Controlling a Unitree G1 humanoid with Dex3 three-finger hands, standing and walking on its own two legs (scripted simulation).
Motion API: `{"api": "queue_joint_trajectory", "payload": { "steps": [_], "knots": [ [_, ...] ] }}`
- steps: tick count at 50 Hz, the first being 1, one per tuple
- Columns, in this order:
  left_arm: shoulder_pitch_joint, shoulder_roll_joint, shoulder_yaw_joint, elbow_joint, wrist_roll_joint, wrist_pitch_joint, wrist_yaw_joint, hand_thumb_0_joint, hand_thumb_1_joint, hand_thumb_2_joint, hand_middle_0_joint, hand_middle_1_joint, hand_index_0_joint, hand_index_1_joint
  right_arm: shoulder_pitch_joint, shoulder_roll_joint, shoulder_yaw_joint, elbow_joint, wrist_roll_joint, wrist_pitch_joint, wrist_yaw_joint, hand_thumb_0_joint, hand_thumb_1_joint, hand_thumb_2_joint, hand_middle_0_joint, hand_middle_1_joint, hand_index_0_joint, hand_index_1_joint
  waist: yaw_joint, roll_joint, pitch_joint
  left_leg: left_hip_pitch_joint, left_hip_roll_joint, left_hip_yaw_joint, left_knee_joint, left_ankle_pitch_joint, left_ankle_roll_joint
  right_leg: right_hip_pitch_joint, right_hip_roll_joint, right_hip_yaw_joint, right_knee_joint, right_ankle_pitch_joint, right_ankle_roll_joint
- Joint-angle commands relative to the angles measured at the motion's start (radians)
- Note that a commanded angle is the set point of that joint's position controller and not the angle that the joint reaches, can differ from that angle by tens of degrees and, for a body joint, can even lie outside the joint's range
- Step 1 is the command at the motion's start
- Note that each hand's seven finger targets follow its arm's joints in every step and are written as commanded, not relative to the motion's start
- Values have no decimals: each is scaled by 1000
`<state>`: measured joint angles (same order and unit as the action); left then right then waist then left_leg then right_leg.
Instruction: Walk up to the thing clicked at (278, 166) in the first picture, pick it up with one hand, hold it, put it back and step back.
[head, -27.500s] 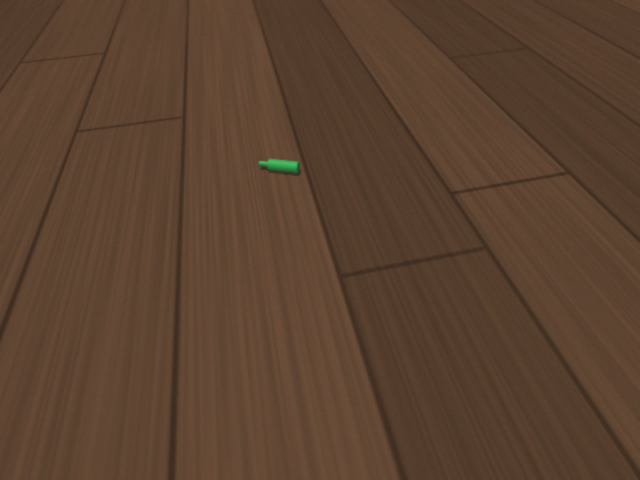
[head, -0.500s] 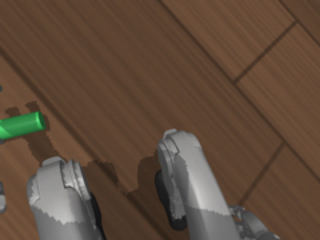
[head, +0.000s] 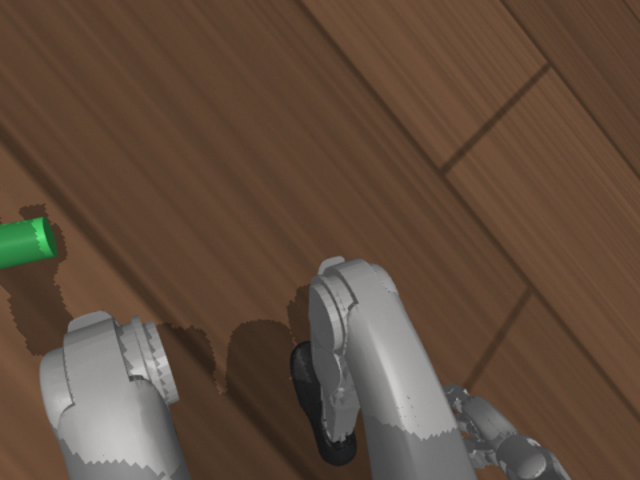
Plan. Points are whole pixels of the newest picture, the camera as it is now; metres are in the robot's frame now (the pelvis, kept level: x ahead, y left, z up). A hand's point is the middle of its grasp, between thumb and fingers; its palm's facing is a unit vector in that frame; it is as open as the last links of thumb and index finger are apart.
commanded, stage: rest palm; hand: left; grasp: from above
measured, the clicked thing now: out of the picture +0.43 +0.37 -0.27
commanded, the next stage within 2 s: close in 1.04 s
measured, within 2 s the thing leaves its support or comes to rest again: neither
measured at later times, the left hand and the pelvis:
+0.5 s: hand out of the picture +0.42 +0.34 -0.23, palm faces -0.46 -0.15 -0.87, open 14.4 cm; pelvis +0.01 +0.00 -0.01, yaw -2 degrees
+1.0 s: hand out of the picture +0.42 +0.35 -0.24, palm faces -0.45 -0.14 -0.88, open 14.3 cm; pelvis +0.01 +0.01 -0.01, yaw -3 degrees
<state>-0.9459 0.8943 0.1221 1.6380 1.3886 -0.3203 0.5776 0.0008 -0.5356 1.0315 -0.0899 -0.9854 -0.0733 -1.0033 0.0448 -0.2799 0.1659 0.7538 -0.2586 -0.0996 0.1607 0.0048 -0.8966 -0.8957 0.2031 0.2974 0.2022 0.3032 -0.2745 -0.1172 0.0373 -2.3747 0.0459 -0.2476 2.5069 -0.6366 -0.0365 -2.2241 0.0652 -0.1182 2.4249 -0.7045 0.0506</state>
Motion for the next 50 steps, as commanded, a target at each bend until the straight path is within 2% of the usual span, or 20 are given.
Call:
{"api": "queue_joint_trajectory", "payload": {
  "steps": [1, 3, 4, 5, 9, 11, 12, 16, 22, 23, 25, 26, 35, 37, 40, 43, 46, 47, 48, 50],
  "knots": [
    [-304, 296, 54, -125, -43, 42, 65, 0, -556, 1029, -65, -968, -48, -983, 166, -300, -69, -10, -21, -36, 4, 0, -893, -899, 200, 300, 200, 300, -20, 462, -609, 529, 1, 147, -220, 85, 43, 231, 28, -103, -240, 199, -71],
    [-244, 314, 81, -110, -57, 58, 63, 0, -566, 1031, -62, -958, -44, -976, 158, -301, -68, -10, -25, -46, 7, 0, -894, -899, 200, 300, 200, 300, 0, 459, -626, 525, 6, 150, -210, 109, 44, 263, 32, -97, -235, 224, -70],
    [-262, 280, 47, -93, -63, 61, 52, 0, -567, 1027, -63, -957, -44, -974, 161, -297, -59, -18, -29, -54, 12, 0, -895, -900, 200, 300, 200, 300, -24, 462, -601, 517, 4, 151, -195, 106, 47, 251, 29, -101, -228, 231, -65],
    [-247, 312, 81, -71, -74, 63, 48, 0, -553, 1009, -62, -971, -50, -982, 168, -303, -61, -7, -36, -58, 16, 0, -894, -900, 200, 300, 200, 300, -32, 452, -597, 508, 9, 144, -194, 101, 47, 256, 33, -104, -226, 226, -65],
    [-184, 340, 109, -78, -107, 62, 19, 0, -566, 1018, -62, -959, -44, -975, 169, -302, -51, -13, -38, -65, 18, 0, -894, -900, 200, 300, 200, 300, -16, 442, -600, 495, 9, 135, -187, 112, 49, 291, 36, -108, -223, 241, -64],
    [-163, 323, 103, -93, -116, 51, 4, 0, -574, 1021, -59, -946, -38, -966, 174, -305, -52, -19, -40, -60, 20, 0, -893, -900, 200, 300, 200, 300, -17, 446, -603, 502, 10, 131, -187, 128, 47, 301, 39, -118, -214, 256, -64],
    [-189, 296, 65, -102, -118, 42, -9, 0, -569, 1016, -60, -956, -42, -973, 161, -301, -45, -27, -42, -64, 25, 0, -894, -901, 200, 300, 200, 300, -31, 456, -576, 484, 9, 130, -182, 108, 48, 284, 37, -116, -210, 241, -65],
    [-134, 353, 120, -121, -124, 4, -7, 0, -569, 1021, -63, -948, -43, -967, 174, -308, -34, -14, -44, -51, 22, 0, -891, -900, 200, 300, 200, 300, -14, 436, -600, 497, 14, 121, -177, 138, 49, 336, 43, -117, -218, 271, -60],
    [-180, 309, 60, -117, -97, -36, 27, 0, -579, 1036, -61, -928, -34, -955, 156, -324, -24, -27, -55, -55, 32, 0, -889, -900, 200, 300, 200, 300, -47, 437, -553, 502, 16, 112, -164, 124, 43, 298, 43, -130, -201, 261, -60],
    [-162, 346, 92, -118, -93, -36, 42, 0, -589, 1055, -67, -922, -33, -955, 154, -325, -24, -12, -58, -54, 29, 0, -891, -901, 200, 300, 200, 300, -32, 442, -567, 511, 21, 110, -166, 136, 43, 314, 50, -127, -211, 269, -60],
    [-150, 334, 80, -96, -74, -30, 66, 0, -570, 1037, -67, -922, -38, -950, 157, -321, -16, -13, -68, -59, 33, 0, -888, -900, 200, 300, 200, 300, -37, 439, -561, 504, 19, 113, -161, 132, 42, 314, 48, -128, -208, 264, -60],
    [-156, 259, 21, -80, -77, -23, 69, 0, -565, 1034, -69, -933, -42, -958, 143, -315, -16, -9, -71, -62, 37, 0, -889, -900, 200, 300, 200, 300, -44, 440, -540, 501, 18, 115, -167, 103, 40, 290, 50, -129, -211, 234, -61],
    [-181, 271, 9, -74, -96, 44, 133, 0, -552, 1025, -80, -930, -55, -954, 98, -336, -14, 6, -55, -107, 52, 0, -893, -902, 200, 300, 199, 300, -31, 446, -523, 490, 18, 110, -184, 68, 37, 259, 58, -144, -214, 200, -67],
    [-189, 256, -17, -60, -97, 58, 127, 0, -546, 1004, -75, -940, -56, -957, 90, -335, -11, -1, -54, -115, 60, 0, -894, -902, 200, 300, 199, 300, -37, 468, -515, 494, 20, 108, -180, 72, 36, 252, 57, -146, -203, 210, -68],
    [-205, 316, 36, -81, -105, 67, 129, 0, -544, 1014, -75, -950, -57, -967, 81, -349, -12, -27, -46, -124, 62, 0, -895, -902, 200, 300, 199, 300, -34, 475, -549, 518, 22, 104, -181, 107, 37, 286, 57, -145, -200, 245, -66],
    [-167, 313, 52, -39, -106, 76, 109, 0, -556, 1025, -75, -947, -51, -969, 101, -343, -14, -16, -55, -131, 72, 0, -896, -903, 200, 300, 200, 300, -47, 475, -516, 519, 23, 100, -170, 122, 34, 272, 52, -156, -178, 257, -63],
    [-177, 305, 47, -51, -128, 64, 82, 0, -561, 1016, -70, -959, -49, -978, 102, -348, -16, -23, -51, -129, 68, 0, -898, -905, 199, 300, 199, 300, -56, 470, -513, 514, 25, 98, -175, 115, 38, 285, 54, -153, -200, 255, -62],
    [-189, 277, 18, -45, -130, 57, 65, 0, -563, 1017, -74, -960, -52, -981, 97, -344, -10, -37, -52, -133, 70, 0, -901, -906, 199, 300, 199, 300, -67, 481, -493, 504, 23, 99, -172, 110, 39, 276, 51, -152, -197, 255, -61],
    [-171, 305, 44, -34, -133, 51, 57, 0, -556, 1016, -73, -969, -53, -987, 115, -337, 0, -24, -57, -129, 72, 0, -899, -905, 199, 300, 199, 300, -68, 459, -503, 509, 24, 94, -168, 117, 40, 294, 50, -160, -196, 262, -57],
    [-162, 294, 27, -49, -134, 33, 43, 0, -557, 1037, -72, -973, -50, -994, 111, -332, 4, -30, -53, -127, 73, 0, -897, -904, 199, 300, 199, 300, -62, 460, -502, 508, 23, 95, -165, 115, 38, 304, 49, -154, -191, 258, -59]
  ]
}}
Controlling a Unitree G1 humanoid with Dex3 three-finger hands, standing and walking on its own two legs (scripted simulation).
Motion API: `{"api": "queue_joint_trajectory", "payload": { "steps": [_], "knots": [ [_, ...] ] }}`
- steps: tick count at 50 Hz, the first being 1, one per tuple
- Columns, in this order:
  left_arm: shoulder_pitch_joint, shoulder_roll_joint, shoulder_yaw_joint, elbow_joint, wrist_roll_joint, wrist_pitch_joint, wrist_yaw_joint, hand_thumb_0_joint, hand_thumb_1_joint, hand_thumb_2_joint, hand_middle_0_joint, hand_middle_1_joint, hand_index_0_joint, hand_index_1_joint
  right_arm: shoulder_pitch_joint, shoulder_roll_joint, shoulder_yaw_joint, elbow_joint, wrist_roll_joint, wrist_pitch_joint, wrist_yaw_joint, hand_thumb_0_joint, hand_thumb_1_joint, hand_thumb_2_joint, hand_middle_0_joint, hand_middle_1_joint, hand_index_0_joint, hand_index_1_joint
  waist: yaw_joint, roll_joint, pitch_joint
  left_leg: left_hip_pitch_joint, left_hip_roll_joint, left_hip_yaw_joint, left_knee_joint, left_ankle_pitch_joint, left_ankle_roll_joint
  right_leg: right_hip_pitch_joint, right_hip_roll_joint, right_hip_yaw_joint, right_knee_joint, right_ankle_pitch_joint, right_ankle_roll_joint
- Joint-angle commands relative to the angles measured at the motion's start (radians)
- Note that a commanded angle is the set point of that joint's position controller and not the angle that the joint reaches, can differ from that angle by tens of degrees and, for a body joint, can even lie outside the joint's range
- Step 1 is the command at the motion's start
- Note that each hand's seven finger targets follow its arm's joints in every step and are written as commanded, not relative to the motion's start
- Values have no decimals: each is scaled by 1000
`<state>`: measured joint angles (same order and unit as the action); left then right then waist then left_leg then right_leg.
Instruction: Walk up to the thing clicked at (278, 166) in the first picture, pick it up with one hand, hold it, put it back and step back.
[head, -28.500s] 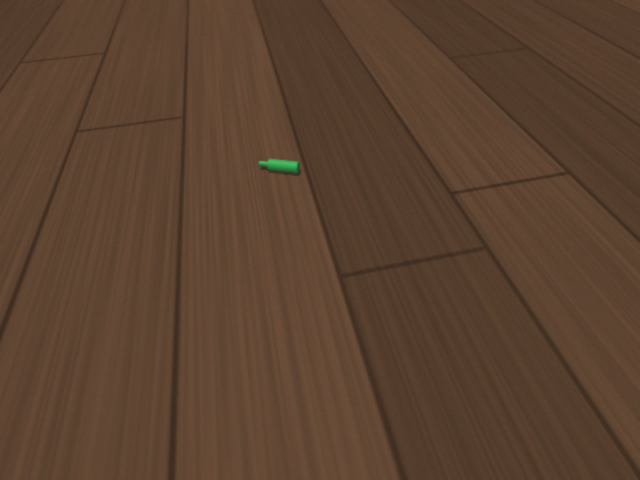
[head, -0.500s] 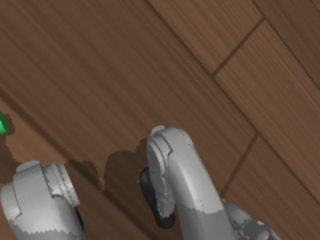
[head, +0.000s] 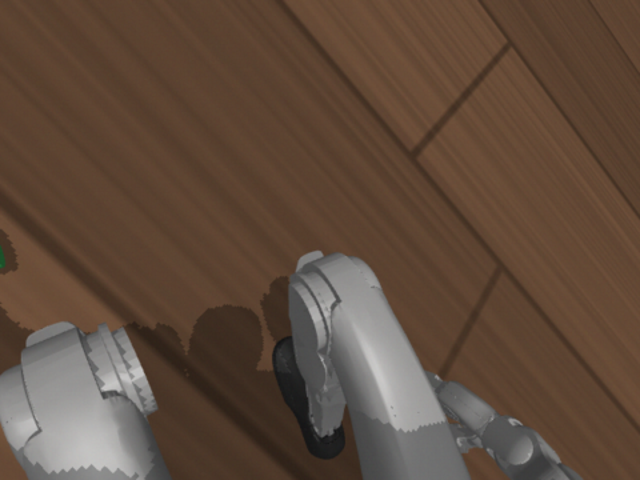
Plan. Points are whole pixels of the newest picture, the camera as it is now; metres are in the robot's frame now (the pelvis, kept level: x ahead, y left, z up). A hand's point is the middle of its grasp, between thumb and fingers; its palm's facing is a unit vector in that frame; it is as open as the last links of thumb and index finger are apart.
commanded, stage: rest palm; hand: left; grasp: from above
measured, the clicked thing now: out of the picture +0.40 +0.39 -0.26
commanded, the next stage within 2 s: close in 0.04 s
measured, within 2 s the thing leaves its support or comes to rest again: neither
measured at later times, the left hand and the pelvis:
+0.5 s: hand out of the picture +0.40 +0.34 -0.23, palm faces -0.39 -0.13 -0.91, open 13.0 cm; pelvis +0.00 +0.00 +0.00, yaw -1 degrees
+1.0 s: hand out of the picture +0.39 +0.33 -0.24, palm faces -0.40 -0.13 -0.91, open 10.9 cm; pelvis +0.00 +0.00 +0.00, yaw -1 degrees
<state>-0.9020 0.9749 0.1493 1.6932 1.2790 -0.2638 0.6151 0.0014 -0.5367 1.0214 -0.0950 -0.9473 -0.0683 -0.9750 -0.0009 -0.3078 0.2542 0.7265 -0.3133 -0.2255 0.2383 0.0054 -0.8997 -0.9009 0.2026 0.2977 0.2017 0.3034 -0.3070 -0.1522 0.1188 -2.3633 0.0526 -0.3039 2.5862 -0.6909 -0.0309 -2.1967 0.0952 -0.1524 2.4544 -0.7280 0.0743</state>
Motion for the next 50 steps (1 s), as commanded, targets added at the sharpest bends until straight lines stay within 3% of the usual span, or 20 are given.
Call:
{"api": "queue_joint_trajectory", "payload": {
  "steps": [1, 3, 7, 8, 10, 14, 17, 18, 22, 23, 24, 28, 32, 35, 39, 41, 43, 44, 47, 50],
  "knots": [
    [-207, 218, 1, -115, -29, -37, 2, 0, -554, 1043, -74, -979, -52, -999, 154, -307, -85, 1, 2, 1, -5, 0, -898, -904, 199, 300, 199, 300, -30, 506, -591, 521, 19, 143, -252, 178, 28, 271, 20, -133, -216, 284, -83],
    [-207, 205, -16, -125, -27, -56, -4, 0, -547, 1024, -74, -976, -55, -993, 155, -312, -76, -5, -1, 6, -5, 0, -898, -904, 199, 300, 199, 300, -37, 508, -602, 531, 20, 140, -245, 198, 29, 285, 23, -135, -218, 306, -81],
    [-172, 232, 2, -132, -4, -85, 31, 0, -529, 1061, -84, -984, -62, -1005, 141, -309, -65, -3, -6, 20, -8, 0, -895, -903, 200, 300, 199, 300, -16, 508, -604, 517, 22, 145, -245, 199, 27, 300, 28, -130, -218, 305, -83],
    [-183, 221, -2, -155, -3, -90, 43, 0, -450, 981, -109, -981, -108, -980, 142, -322, -74, -2, -14, 22, -8, 0, -887, -898, 200, 300, 200, 300, -21, 516, -608, 521, 22, 142, -249, 196, 25, 296, 29, -136, -217, 300, -85],
    [-188, 220, -8, -160, 8, -88, 71, 0, -394, 965, -159, -943, -155, -946, 129, -327, -73, 1, -18, 19, -7, 0, -885, -897, 200, 300, 200, 300, -19, 515, -611, 526, 22, 140, -250, 188, 23, 288, 31, -140, -220, 288, -86],
    [-195, 220, -15, -151, 26, -51, 121, 0, -341, 891, -182, -908, -187, -901, 129, -330, -73, 16, -17, 10, -5, 0, -883, -896, 200, 300, 200, 300, -14, 517, -594, 507, 22, 146, -249, 163, 24, 265, 34, -128, -226, 269, -88],
    [-211, 201, -33, -152, 13, -11, 140, 0, -320, 862, -201, -876, -206, -870, 128, -330, -78, 22, -13, -1, -1, 0, -883, -895, 200, 300, 200, 300, -20, 497, -591, 483, 24, 150, -248, 138, 28, 265, 38, -117, -243, 245, -87],
    [-221, 211, -17, -147, 4, 3, 142, 0, -308, 860, -213, -872, -217, -867, 139, -334, -80, 25, -11, -4, -1, 0, -885, -896, 200, 300, 200, 300, -20, 496, -593, 487, 22, 151, -250, 141, 29, 258, 36, -119, -244, 251, -86],
    [-231, 215, -29, -117, -19, 41, 109, 0, -263, 838, -252, -858, -257, -851, 128, -331, -82, 14, 7, -22, 4, 0, -887, -898, 200, 300, 199, 300, -14, 502, -590, 483, 25, 149, -251, 140, 31, 250, 34, -115, -237, 248, -88],
    [-233, 262, 15, -119, -27, 44, 100, 0, -249, 825, -260, -855, -268, -845, 135, -343, -89, -2, 10, -27, 4, 0, -888, -898, 199, 300, 199, 300, -14, 492, -589, 485, 25, 145, -249, 144, 33, 249, 31, -122, -233, 254, -84],
    [-228, 274, 29, -97, -22, 49, 86, 0, -232, 807, -269, -853, -280, -839, 153, -345, -91, -2, 13, -27, 3, 0, -889, -898, 199, 300, 199, 300, -13, 508, -578, 485, 24, 148, -257, 144, 33, 246, 28, -118, -231, 253, -87],
    [-200, 257, 39, -75, -53, 36, 17, 0, -216, 755, -285, -818, -298, -804, 164, -324, -83, -3, 12, -21, -1, 0, -891, -899, 199, 300, 199, 300, -24, 469, -560, 455, 20, 142, -254, 151, 36, 268, 24, -121, -236, 256, -83],
    [-198, 220, -13, -116, -63, -11, -50, 0, -132, 735, -351, -807, -367, -790, 161, -324, -86, -20, 12, -4, -5, 0, -893, -900, 199, 300, 199, 300, -35, 489, -568, 486, 20, 139, -259, 152, 32, 277, 23, -127, -232, 264, -82],
    [-193, 224, -18, -161, -62, -65, -57, 0, -95, 713, -375, -787, -393, -767, 163, -323, -75, -19, 15, 18, -13, 0, -890, -899, 199, 300, 199, 300, -31, 489, -602, 513, 24, 132, -254, 183, 31, 312, 28, -130, -237, 293, -80],
    [-179, 238, -4, -177, -28, -115, -9, 0, -62, 706, -395, -761, -411, -743, 150, -315, -50, -18, 2, 29, -11, 0, -887, -897, 199, 300, 199, 300, -27, 492, -596, 527, 26, 132, -239, 218, 26, 313, 27, -144, -221, 325, -77],
    [-175, 255, 11, -201, -3, -125, 34, 0, -54, 692, -410, -724, -421, -712, 144, -332, -66, -10, -2, 35, -15, 0, -886, -897, 200, 300, 200, 300, -12, 524, -616, 547, 26, 138, -249, 228, 23, 319, 31, -137, -223, 326, -84],
    [-147, 228, -6, -176, 20, -110, 72, 0, -21, 663, -418, -727, -437, -705, 121, -327, -66, 3, -19, 32, -12, 0, -883, -896, 200, 300, 200, 300, -5, 516, -592, 528, 28, 141, -251, 191, 20, 294, 37, -130, -225, 287, -88],
    [-161, 234, 8, -202, 13, -104, 97, 0, -2, 652, -436, -694, -451, -676, 129, -334, -71, 14, -20, 31, -11, 0, -882, -895, 200, 300, 200, 300, -8, 501, -603, 520, 24, 140, -253, 185, 20, 295, 36, -137, -231, 278, -87],
    [-178, 226, 0, -188, 21, -58, 145, 0, 55, 645, -491, -660, -502, -647, 121, -332, -78, 29, -22, 21, -12, 0, -882, -895, 200, 300, 200, 300, -6, 496, -590, 494, 24, 148, -258, 151, 22, 277, 37, -122, -249, 250, -90],
    [-205, 210, -24, -159, 17, -2, 158, 0, 116, 642, -537, -646, -548, -633, 125, -332, -84, 30, -15, 10, -8, 0, -882, -895, 200, 300, 200, 300, -18, 492, -593, 485, 25, 152, -250, 138, 26, 266, 36, -109, -251, 247, -88]
  ]
}}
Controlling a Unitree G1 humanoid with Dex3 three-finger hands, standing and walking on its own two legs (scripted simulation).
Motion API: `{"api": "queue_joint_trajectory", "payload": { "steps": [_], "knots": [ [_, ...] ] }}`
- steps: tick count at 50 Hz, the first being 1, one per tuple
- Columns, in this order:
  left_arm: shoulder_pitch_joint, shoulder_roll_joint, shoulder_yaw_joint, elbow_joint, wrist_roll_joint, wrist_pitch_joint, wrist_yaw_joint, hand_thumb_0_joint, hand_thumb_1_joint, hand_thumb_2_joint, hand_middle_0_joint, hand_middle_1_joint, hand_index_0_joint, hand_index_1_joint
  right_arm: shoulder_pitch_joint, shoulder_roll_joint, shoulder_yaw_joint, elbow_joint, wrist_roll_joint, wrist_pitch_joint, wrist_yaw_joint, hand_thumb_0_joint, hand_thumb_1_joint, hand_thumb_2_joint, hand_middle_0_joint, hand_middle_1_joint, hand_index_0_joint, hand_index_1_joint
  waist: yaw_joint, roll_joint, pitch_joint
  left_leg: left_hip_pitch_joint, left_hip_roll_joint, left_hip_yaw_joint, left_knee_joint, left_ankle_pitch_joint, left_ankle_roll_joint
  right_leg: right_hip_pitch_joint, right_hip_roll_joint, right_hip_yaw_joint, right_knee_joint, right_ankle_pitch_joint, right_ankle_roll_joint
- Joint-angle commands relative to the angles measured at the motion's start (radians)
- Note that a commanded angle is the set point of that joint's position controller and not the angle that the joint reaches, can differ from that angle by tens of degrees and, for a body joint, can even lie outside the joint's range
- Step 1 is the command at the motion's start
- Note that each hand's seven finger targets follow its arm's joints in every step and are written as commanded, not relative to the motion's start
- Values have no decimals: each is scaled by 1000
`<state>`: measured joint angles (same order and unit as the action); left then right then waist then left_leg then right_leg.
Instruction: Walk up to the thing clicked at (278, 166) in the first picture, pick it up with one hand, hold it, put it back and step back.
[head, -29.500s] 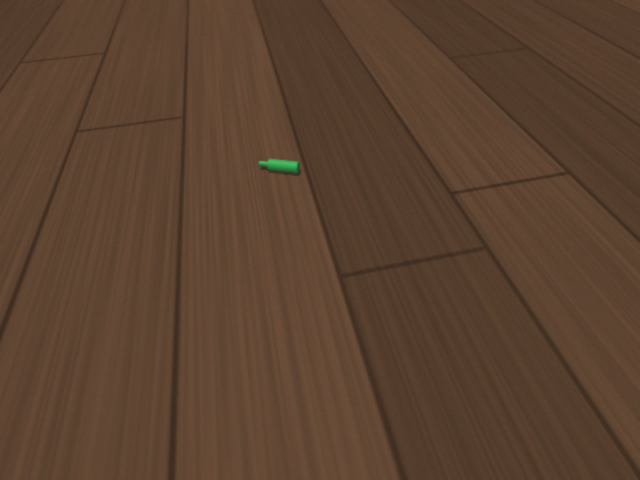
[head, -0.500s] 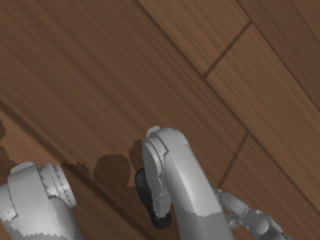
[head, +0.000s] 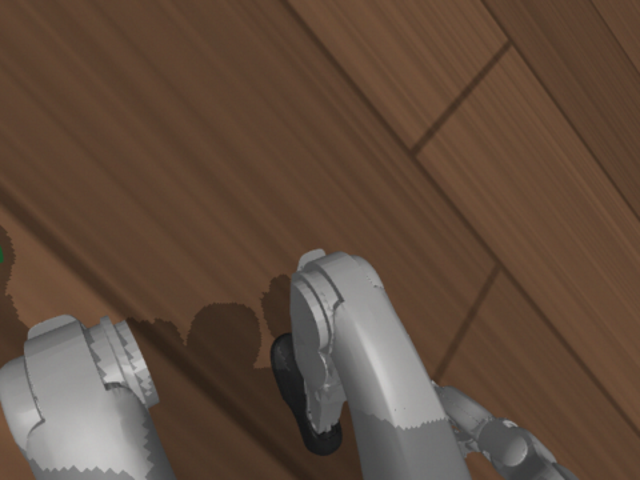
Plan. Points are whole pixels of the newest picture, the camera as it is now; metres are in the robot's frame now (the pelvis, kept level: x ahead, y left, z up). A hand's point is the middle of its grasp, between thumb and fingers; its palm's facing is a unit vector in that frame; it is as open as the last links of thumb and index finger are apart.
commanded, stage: close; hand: left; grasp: from above
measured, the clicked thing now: out of the picture +0.40 +0.39 -0.26
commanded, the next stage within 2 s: settle in 0.72 s
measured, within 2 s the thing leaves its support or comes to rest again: leaves its support in 1.16 s
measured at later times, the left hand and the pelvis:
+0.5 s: hand out of the picture +0.39 +0.37 -0.24, palm faces -0.46 -0.18 -0.87, open 9.0 cm; pelvis +0.00 +0.00 +0.00, yaw +0 degrees
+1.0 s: hand out of the picture +0.39 +0.37 -0.23, palm faces -0.43 -0.15 -0.89, open 8.8 cm; pelvis +0.00 +0.00 +0.00, yaw +0 degrees
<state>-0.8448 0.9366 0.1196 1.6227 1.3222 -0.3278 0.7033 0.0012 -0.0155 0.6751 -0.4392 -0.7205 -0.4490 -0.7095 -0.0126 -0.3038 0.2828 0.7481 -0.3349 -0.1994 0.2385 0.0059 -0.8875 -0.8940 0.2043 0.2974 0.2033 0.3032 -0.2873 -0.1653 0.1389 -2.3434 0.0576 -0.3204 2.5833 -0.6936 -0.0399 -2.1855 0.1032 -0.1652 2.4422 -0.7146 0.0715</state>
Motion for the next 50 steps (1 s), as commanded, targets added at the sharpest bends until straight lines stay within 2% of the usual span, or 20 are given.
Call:
{"api": "queue_joint_trajectory", "payload": {
  "steps": [1, 3, 6, 8, 10, 11, 13, 16, 22, 25, 29, 30, 32, 39, 45, 46, 47, 48, 49, 50],
  "knots": [
    [-274, 250, 17, -89, -37, 75, 70, 0, 134, 621, -542, -648, -558, -630, 142, -336, -115, 3, 8, -18, -7, 0, -883, -895, 200, 300, 200, 300, -38, 521, -623, 473, 23, 167, -253, 140, 35, 264, 32, -90, -243, 235, -86],
    [-296, 252, 11, -95, -55, 98, 54, 0, 144, 573, -556, -611, -574, -591, 147, -335, -119, 7, 18, -29, -2, 0, -885, -896, 200, 300, 199, 300, -33, 518, -629, 468, 22, 164, -249, 141, 38, 249, 27, -96, -235, 232, -87],
    [-285, 314, 59, -36, -62, 121, 9, 0, 147, 530, -555, -605, -579, -579, 159, -348, -124, -17, 31, -41, 0, 0, -888, -897, 199, 300, 199, 300, -35, 506, -607, 452, 20, 164, -244, 143, 44, 237, 20, -99, -224, 236, -83],
    [-256, 327, 87, -30, -73, 119, -23, 0, 159, 558, -569, -618, -590, -594, 165, -342, -127, -13, 35, -41, -5, 0, -888, -897, 199, 300, 199, 300, -25, 514, -612, 467, 20, 161, -248, 168, 40, 249, 19, -104, -215, 253, -84],
    [-262, 318, 86, -34, -80, 105, -57, 0, 193, 550, -588, -635, -615, -607, 175, -339, -124, -21, 27, -36, -6, 0, -891, -899, 199, 300, 199, 300, -35, 523, -609, 468, 17, 156, -264, 180, 37, 262, 17, -110, -211, 262, -85],
    [-233, 296, 78, -11, -90, 99, -77, 0, 203, 536, -593, -636, -622, -605, 168, -326, -120, -25, 29, -29, -7, 0, -890, -899, 199, 300, 199, 300, -32, 517, -606, 463, 17, 156, -263, 181, 37, 269, 18, -109, -214, 264, -85],
    [-255, 253, 30, -21, -98, 75, -123, 0, 199, 509, -593, -625, -624, -592, 168, -318, -114, -35, 31, -24, -5, 0, -893, -899, 199, 300, 199, 300, -60, 502, -566, 443, 16, 157, -253, 160, 42, 252, 15, -110, -213, 255, -81],
    [-238, 257, 6, -47, -103, 32, -157, 0, 239, 495, -619, -611, -652, -576, 173, -316, -102, -45, 35, -5, -13, 0, -889, -897, 199, 300, 199, 300, -56, 485, -601, 469, 15, 156, -244, 183, 44, 293, 17, -105, -225, 281, -75],
    [-217, 283, 26, -67, -75, -45, -113, 0, 351, 492, -704, -567, -734, -536, 158, -326, -78, -48, 25, 25, -23, 0, -886, -896, 200, 300, 199, 300, -37, 501, -600, 493, 19, 144, -256, 200, 36, 281, 24, -133, -210, 285, -78],
    [-210, 247, 2, -57, -62, -51, -86, 0, 425, 556, -770, -587, -793, -563, 149, -314, -59, -43, 7, 25, -21, 0, -886, -896, 200, 300, 199, 300, -51, 499, -587, 487, 22, 141, -244, 202, 35, 279, 27, -135, -210, 290, -76],
    [-226, 285, 22, -65, -42, -34, -50, 0, 548, 570, -864, -575, -885, -552, 153, -324, -64, -33, 1, 19, -26, 0, -886, -896, 200, 300, 199, 300, -40, 523, -602, 493, 22, 140, -260, 169, 31, 267, 32, -129, -217, 253, -84],
    [-231, 265, 4, -65, -39, -29, -47, 0, 559, 555, -876, -560, -897, -537, 145, -323, -67, -39, -1, 13, -24, 0, -887, -897, 200, 300, 199, 300, -46, 527, -574, 484, 20, 143, -256, 152, 30, 245, 28, -131, -207, 241, -85],
    [-242, 272, 13, -72, -40, -15, -36, 0, 611, 548, -914, -551, -936, -527, 149, -325, -67, -28, -7, 12, -26, 0, -887, -897, 200, 300, 199, 300, -43, 516, -591, 470, 23, 142, -257, 139, 31, 261, 35, -123, -225, 229, -84],
    [-285, 272, -8, -78, -35, 32, -36, 0, 718, 534, -1010, -506, -1028, -487, 143, -324, -77, -34, 12, -15, -25, 0, -888, -897, 199, 299, 199, 299, -51, 511, -562, 457, 20, 145, -250, 115, 33, 223, 24, -120, -214, 211, -83],
    [-288, 287, 17, -71, -34, 50, -51, 0, 668, 569, -1032, -518, -1051, -500, 159, -324, -89, -37, 21, -19, -17, 0, -906, -900, 200, 300, 200, 300, -45, 548, -587, 493, 21, 145, -252, 173, 30, 219, 24, -127, -197, 267, -82],
    [-311, 314, 36, -107, -36, 48, -52, 0, 662, 587, -1027, -527, -1045, -511, 164, -330, -96, -28, 22, -18, -18, 0, -905, -900, 200, 300, 200, 300, -38, 579, -620, 513, 22, 146, -261, 187, 27, 230, 25, -123, -198, 275, -85],
    [-321, 303, 27, -132, -42, 49, -58, 0, 658, 571, -1023, -524, -1042, -506, 161, -341, -106, -43, 24, -20, -17, 0, -908, -901, 200, 300, 200, 300, -41, 596, -628, 515, 19, 145, -266, 194, 26, 229, 21, -126, -196, 282, -86],
    [-297, 323, 51, -120, -44, 56, -63, 0, 646, 577, -1015, -530, -1033, -513, 161, -331, -107, -34, 30, -19, -17, 0, -908, -901, 200, 300, 199, 300, -26, 591, -635, 527, 22, 142, -268, 195, 24, 220, 20, -126, -190, 281, -87],
    [-312, 300, 32, -143, -50, 53, -71, 0, 661, 584, -1029, -531, -1046, -515, 149, -338, -116, -44, 34, -21, -16, 0, -907, -901, 200, 300, 199, 300, -28, 592, -619, 512, 19, 144, -272, 179, 23, 204, 16, -129, -190, 267, -86],
    [-300, 326, 60, -154, -45, 52, -74, 0, 679, 567, -1039, -525, -1058, -507, 163, -337, -122, -39, 33, -21, -14, 0, -907, -902, 200, 300, 199, 300, -24, 612, -622, 523, 19, 148, -277, 170, 22, 206, 16, -126, -190, 260, -89]
  ]
}}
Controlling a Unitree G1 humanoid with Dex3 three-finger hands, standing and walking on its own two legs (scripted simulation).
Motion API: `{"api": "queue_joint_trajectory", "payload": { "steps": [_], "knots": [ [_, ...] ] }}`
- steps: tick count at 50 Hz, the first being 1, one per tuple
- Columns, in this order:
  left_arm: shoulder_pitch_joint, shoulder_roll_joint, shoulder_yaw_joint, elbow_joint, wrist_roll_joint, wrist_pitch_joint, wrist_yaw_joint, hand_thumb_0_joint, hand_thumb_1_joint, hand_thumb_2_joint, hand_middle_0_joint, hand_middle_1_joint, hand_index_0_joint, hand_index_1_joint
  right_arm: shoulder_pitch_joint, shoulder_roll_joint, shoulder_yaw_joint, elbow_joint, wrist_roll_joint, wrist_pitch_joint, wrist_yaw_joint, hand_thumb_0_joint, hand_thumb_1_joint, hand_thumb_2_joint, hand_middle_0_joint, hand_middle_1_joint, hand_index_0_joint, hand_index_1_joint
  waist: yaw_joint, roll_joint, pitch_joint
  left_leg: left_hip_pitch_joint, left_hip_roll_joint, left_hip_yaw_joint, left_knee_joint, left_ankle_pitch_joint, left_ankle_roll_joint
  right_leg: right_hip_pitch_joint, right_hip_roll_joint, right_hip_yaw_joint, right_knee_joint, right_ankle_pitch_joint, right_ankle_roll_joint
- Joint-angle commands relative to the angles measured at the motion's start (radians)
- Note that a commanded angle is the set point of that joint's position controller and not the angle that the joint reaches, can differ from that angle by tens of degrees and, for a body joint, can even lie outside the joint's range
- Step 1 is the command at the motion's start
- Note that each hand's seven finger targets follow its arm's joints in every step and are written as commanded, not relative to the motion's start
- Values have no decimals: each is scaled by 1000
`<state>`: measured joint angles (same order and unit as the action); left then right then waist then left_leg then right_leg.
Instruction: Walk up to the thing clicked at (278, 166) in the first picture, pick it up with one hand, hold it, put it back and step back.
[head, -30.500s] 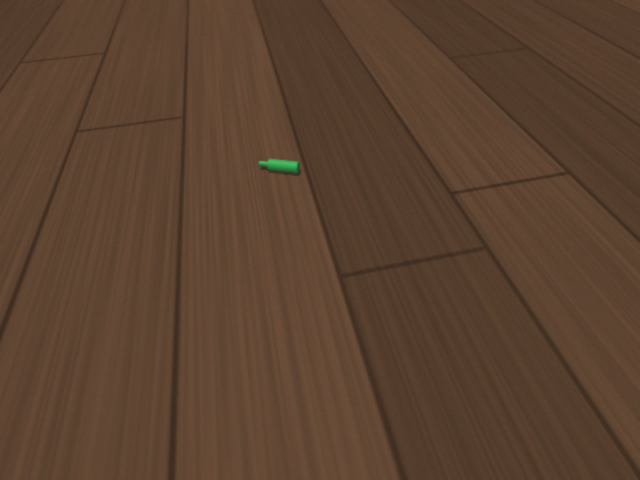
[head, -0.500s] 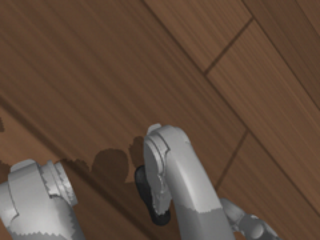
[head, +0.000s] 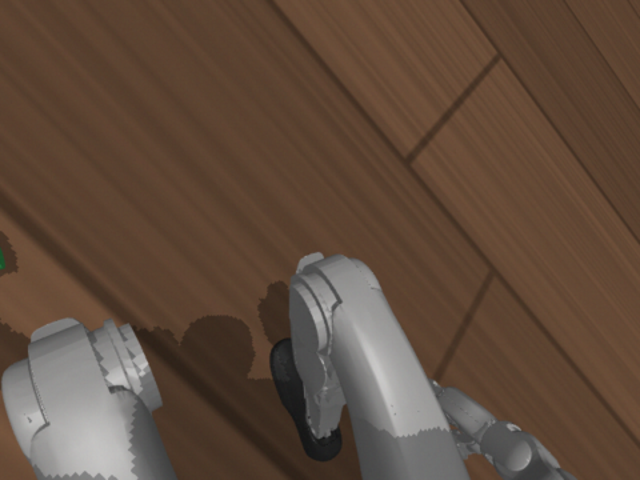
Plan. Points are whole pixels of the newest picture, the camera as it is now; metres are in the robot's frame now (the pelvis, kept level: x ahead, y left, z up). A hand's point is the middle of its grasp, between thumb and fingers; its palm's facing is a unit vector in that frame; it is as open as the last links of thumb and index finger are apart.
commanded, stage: settle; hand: left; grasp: from above
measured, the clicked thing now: out of the picture +0.40 +0.39 -0.26
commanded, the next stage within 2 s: lift in 0.74 s
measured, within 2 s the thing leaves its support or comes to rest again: leaves its support in 0.16 s
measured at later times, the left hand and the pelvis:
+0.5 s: hand out of the picture +0.39 +0.37 -0.15, palm faces -0.44 -0.11 -0.89, open 8.6 cm; pelvis +0.00 -0.01 +0.03, yaw +4 degrees
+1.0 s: hand out of the picture +0.38 +0.36 -0.09, palm faces -0.44 -0.11 -0.89, open 8.6 cm; pelvis -0.01 -0.01 +0.05, yaw +6 degrees
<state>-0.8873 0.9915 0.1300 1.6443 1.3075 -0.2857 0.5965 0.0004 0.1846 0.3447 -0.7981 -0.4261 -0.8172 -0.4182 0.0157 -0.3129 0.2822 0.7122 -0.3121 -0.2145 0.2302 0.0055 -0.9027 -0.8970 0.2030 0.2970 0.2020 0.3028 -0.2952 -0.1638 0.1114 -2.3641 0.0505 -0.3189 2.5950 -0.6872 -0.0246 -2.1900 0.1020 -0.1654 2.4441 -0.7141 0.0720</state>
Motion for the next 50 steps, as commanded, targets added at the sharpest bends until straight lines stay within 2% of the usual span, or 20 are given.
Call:
{"api": "queue_joint_trajectory", "payload": {
  "steps": [1, 3, 5, 6, 7, 10, 14, 15, 20, 25, 28, 34, 40, 41, 42, 43, 44, 45, 46, 50],
  "knots": [
    [-254, 289, 62, -201, -27, 9, 26, 0, 694, 571, -1053, -522, -1071, -505, 146, -330, -126, -8, 13, -5, -4, 0, -908, -902, 200, 300, 199, 300, -12, 617, -605, 548, 26, 148, -287, 173, 7, 215, 16, -124, -191, 266, -88],
    [-261, 310, 93, -291, -26, 8, 13, 0, 713, 572, -1074, -509, -1090, -496, 162, -327, -144, -6, 17, -3, 0, 0, -908, -902, 200, 300, 199, 300, 5, 644, -646, 561, 23, 162, -285, 190, 8, 228, 14, -113, -192, 274, -91],
    [-230, 290, 105, -366, -38, 12, 1, 0, 716, 549, -1083, -490, -1098, -476, 166, -314, -161, -11, 25, -2, 4, 0, -910, -904, 199, 300, 199, 300, 27, 686, -714, 606, 24, 174, -283, 228, 6, 258, 14, -98, -203, 304, -92],
    [-241, 222, 65, -427, -55, 11, -11, 0, 722, 530, -1087, -467, -1102, -454, 166, -300, -162, -14, 34, 1, 7, 0, -908, -903, 199, 300, 199, 300, 35, 704, -760, 631, 20, 177, -295, 247, 3, 260, 12, -97, -206, 318, -94],
    [-248, 230, 73, -434, -64, 14, -19, 0, 729, 498, -1082, -464, -1103, -445, 168, -298, -170, -2, 44, 2, 10, 0, -909, -903, 199, 300, 199, 300, 33, 710, -759, 633, 19, 178, -300, 244, 3, 239, 9, -101, -199, 316, -95],
    [-182, 237, 109, -495, -74, 33, -39, 0, 750, 480, -1090, -450, -1114, -426, 193, -298, -205, -4, 65, 23, 7, 0, -904, -901, 199, 300, 199, 300, 72, 697, -807, 633, 15, 193, -305, 272, 8, 252, 4, -83, -215, 338, -95],
    [-212, 194, 89, -566, -88, 61, -86, 0, 822, 509, -1149, -435, -1169, -417, 211, -277, -234, -4, 100, 49, 8, 0, -902, -900, 200, 300, 199, 300, 83, 660, -815, 604, 11, 204, -329, 246, 19, 234, -3, -59, -245, 314, -99],
    [-204, 161, 61, -536, -89, 68, -104, 0, 801, 519, -1156, -427, -1169, -417, 215, -265, -237, -6, 109, 56, 7, 0, -907, -902, 199, 300, 199, 300, 77, 628, -788, 575, 12, 206, -327, 221, 26, 233, -2, -45, -261, 295, -99],
    [-210, 109, 28, -523, -103, 75, -182, 0, 906, 540, -1233, -434, -1249, -420, 237, -248, -255, -3, 134, 89, -10, 0, -904, -901, 199, 300, 199, 300, 83, 530, -778, 543, 2, 213, -356, 172, 37, 246, -6, -29, -305, 243, -97],
    [-207, 92, 15, -514, -120, 62, -243, 0, 939, 573, -1270, -454, -1283, -443, 250, -233, -261, -14, 158, 118, -26, 0, -907, -902, 199, 300, 199, 300, 84, 437, -764, 510, -4, 221, -367, 173, 48, 288, -9, -9, -339, 235, -93],
    [-229, 116, 34, -566, -124, 41, -264, 0, 955, 608, -1292, -455, -1300, -451, 256, -230, -264, -16, 166, 134, -40, 0, -908, -902, 199, 300, 199, 300, 104, 447, -804, 542, -7, 230, -376, 188, 46, 310, -14, -4, -344, 247, -92],
    [-276, 152, 59, -638, -112, 5, -270, 0, 966, 613, -1296, -454, -1302, -450, 262, -236, -278, -24, 172, 160, -64, 0, -908, -901, 199, 300, 199, 300, 110, 491, -827, 594, -11, 232, -407, 172, 38, 279, -23, -11, -351, 216, -102],
    [-293, 137, 52, -646, -105, 9, -259, 0, 1000, 696, -1326, -465, -1321, -472, 270, -231, -295, -23, 176, 169, -82, 0, -902, -898, 200, 299, 199, 299, 112, 527, -824, 631, -13, 239, -446, 142, 33, 241, -33, -9, -365, 189, -107],
    [-291, 123, 39, -646, -100, 15, -261, 0, 1036, 622, -1379, -475, -1385, -470, 276, -221, -294, -23, 176, 170, -84, 0, -933, -911, 198, 300, 199, 300, 111, 529, -829, 637, -11, 243, -455, 142, 33, 252, -32, -5, -375, 191, -106],
    [-291, 120, 38, -652, -103, 19, -264, 0, 956, 662, -1299, -416, -1305, -424, 281, -222, -299, -21, 177, 170, -86, 0, -887, -893, 201, 299, 200, 300, 113, 527, -852, 653, -10, 243, -456, 152, 34, 263, -32, 1, -381, 197, -107],
    [-292, 131, 49, -667, -103, 26, -267, 0, 1020, 606, -1362, -459, -1369, -454, 286, -224, -302, -21, 180, 172, -90, 0, -932, -910, 199, 300, 199, 300, 121, 529, -876, 662, -14, 247, -463, 159, 36, 269, -34, -1, -387, 207, -104],
    [-274, 121, 44, -654, -109, 37, -273, 0, 940, 647, -1282, -423, -1289, -425, 296, -220, -306, -21, 184, 172, -90, 0, -886, -892, 201, 299, 200, 300, 123, 532, -877, 668, -14, 249, -473, 161, 35, 282, -35, 5, -392, 208, -107],
    [-275, 126, 48, -676, -118, 47, -279, 0, 1019, 592, -1353, -460, -1363, -451, 295, -222, -313, -25, 187, 172, -92, 0, -933, -910, 199, 300, 199, 300, 132, 529, -888, 680, -15, 255, -480, 171, 37, 290, -38, 8, -405, 219, -104],
    [-265, 117, 44, -679, -123, 57, -288, 0, 986, 644, -1324, -427, -1322, -430, 300, -222, -317, -24, 191, 173, -93, 0, -912, -903, 200, 300, 200, 300, 134, 534, -890, 692, -17, 253, -499, 167, 36, 290, -41, 3, -406, 216, -106],
    [-222, 90, 31, -710, -156, 92, -346, 0, 939, 614, -1289, -416, -1288, -417, 308, -212, -334, -33, 211, 183, -104, 0, -914, -904, 200, 300, 200, 300, 146, 515, -916, 720, -19, 260, -530, 184, 43, 321, -42, 15, -440, 231, -104]
  ]
}}
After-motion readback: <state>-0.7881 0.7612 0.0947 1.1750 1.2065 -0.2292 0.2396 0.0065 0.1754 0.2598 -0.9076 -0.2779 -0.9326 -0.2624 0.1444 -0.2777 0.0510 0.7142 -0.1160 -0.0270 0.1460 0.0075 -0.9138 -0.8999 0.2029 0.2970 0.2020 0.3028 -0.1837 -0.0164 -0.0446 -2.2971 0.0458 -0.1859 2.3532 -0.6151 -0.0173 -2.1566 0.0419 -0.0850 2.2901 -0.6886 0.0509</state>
